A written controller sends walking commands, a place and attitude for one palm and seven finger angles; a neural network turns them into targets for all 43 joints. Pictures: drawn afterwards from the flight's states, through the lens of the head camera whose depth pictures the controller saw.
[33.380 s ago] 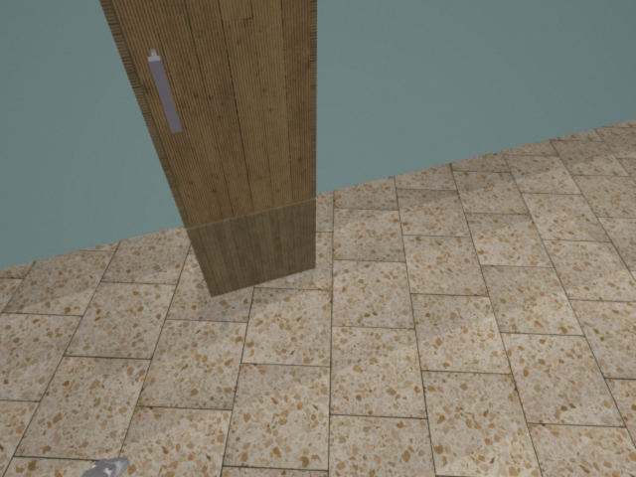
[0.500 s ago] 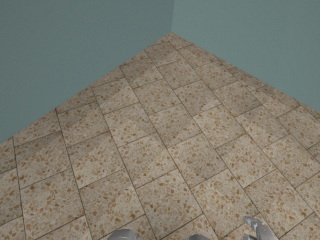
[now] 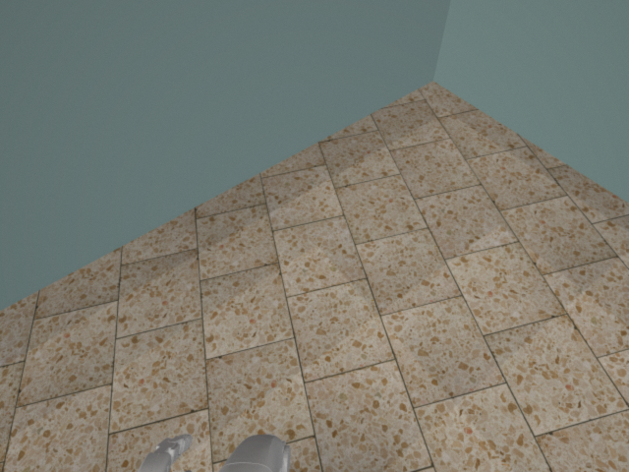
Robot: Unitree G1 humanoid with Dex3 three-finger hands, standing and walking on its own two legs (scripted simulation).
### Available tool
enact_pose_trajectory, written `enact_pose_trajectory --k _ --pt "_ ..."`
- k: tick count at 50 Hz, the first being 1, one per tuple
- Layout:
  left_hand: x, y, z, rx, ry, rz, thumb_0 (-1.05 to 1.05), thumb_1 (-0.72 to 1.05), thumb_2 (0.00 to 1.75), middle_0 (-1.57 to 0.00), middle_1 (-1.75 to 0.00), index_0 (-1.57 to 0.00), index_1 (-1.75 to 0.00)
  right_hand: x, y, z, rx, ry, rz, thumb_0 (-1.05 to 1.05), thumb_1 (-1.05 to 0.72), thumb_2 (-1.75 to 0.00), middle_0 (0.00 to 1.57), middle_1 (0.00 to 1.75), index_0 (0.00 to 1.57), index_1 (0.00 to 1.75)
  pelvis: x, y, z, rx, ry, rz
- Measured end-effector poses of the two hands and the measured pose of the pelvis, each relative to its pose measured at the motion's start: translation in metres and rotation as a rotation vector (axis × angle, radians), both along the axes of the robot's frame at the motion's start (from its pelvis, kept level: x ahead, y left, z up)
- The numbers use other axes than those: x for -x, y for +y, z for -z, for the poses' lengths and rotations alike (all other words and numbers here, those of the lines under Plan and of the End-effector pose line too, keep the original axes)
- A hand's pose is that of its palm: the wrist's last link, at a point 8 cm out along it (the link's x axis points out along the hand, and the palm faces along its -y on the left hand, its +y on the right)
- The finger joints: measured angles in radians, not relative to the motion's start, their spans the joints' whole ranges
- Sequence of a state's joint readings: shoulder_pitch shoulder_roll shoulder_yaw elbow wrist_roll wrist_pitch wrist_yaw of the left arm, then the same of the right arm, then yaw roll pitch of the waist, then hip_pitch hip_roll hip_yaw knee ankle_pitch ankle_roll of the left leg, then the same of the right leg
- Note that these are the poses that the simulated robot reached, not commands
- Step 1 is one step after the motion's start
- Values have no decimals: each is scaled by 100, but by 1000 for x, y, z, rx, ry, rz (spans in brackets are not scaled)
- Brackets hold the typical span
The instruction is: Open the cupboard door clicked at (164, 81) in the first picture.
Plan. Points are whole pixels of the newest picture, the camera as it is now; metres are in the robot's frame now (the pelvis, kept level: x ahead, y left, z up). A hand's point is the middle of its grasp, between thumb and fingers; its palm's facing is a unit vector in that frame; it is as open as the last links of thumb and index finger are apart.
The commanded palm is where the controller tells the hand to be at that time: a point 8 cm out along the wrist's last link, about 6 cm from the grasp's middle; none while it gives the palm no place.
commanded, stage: turn to face it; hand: left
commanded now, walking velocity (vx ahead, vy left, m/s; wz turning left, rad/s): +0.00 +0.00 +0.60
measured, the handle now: out of the picture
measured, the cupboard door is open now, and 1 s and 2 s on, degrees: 41 41 41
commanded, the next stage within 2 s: take the last steps up to it in 1.90 s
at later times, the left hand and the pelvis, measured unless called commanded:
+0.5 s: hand out of the picture +0.03 +0.25 -0.17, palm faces +0.33 -0.90 -0.27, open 7.4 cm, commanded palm none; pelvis +0.02 +0.01 +0.00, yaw +18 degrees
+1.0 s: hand out of the picture -0.01 +0.16 -0.16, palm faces +0.61 -0.75 -0.25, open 7.3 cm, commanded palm none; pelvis +0.06 -0.03 +0.00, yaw +39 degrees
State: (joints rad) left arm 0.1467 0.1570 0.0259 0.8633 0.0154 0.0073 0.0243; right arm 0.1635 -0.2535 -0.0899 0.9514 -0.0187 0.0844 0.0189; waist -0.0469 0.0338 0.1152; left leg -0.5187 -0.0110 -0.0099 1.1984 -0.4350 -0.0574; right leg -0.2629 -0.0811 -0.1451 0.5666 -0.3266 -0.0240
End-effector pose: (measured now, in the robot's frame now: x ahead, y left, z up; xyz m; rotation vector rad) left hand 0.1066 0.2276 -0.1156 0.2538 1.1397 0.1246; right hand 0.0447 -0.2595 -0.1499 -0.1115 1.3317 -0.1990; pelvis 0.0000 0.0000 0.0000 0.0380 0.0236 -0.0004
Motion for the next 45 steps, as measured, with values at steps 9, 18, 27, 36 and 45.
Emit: enact_pose_trajectory --k 9,18,27,36,45 --pt "59 15 10 16 60 -191 0 92 89 -20 -30 -20 -30 -71 13 -12 14 -34 -196 1 -91 -90 19 30 20 30 -7 -3 -2 -8 -1 -141" --pt "116 59 37 14 166 -361 1 91 89 -20 -30 -20 -30 -141 56 -20 60 -193 -375 0 -91 -90 19 30 20 30 -11 17 14 20 -1 -251" --pt "91 54 13 6 60 -413 1 91 89 -20 -30 -19 -30 -141 53 -21 43 -116 -441 0 -91 -90 20 30 21 30 -22 5 1 37 4 -337" --pt "77 9 2 -30 -9 -472 0 91 89 -20 -30 -20 -30 -163 24 7 2 -34 -484 1 -91 -90 20 30 20 30 -42 -28 8 12 -2 -460" --pt "116 -28 1 20 52 -643 0 93 89 -20 -30 -20 -30 -205 45 -8 -6 -10 -626 1 -91 -90 19 30 20 30 -56 -36 -5 -11 3 -599"
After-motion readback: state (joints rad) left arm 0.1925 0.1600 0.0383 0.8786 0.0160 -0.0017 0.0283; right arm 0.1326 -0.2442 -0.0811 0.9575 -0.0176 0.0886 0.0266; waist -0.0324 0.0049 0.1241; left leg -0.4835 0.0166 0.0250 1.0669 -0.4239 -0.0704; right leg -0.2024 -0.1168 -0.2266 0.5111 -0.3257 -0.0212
